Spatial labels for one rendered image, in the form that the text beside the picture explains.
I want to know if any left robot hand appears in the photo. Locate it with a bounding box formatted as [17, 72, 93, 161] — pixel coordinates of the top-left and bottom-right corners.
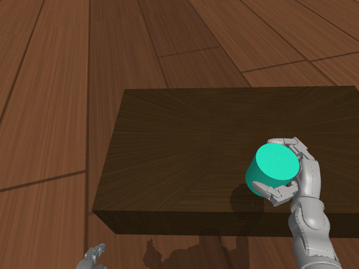
[76, 243, 107, 269]

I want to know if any right robot arm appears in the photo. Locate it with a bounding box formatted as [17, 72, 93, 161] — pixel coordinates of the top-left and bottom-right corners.
[288, 196, 342, 269]

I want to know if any right robot hand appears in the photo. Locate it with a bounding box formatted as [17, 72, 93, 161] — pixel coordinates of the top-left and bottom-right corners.
[251, 137, 321, 207]

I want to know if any can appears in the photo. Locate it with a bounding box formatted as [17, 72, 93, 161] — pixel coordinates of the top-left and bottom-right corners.
[245, 143, 300, 197]

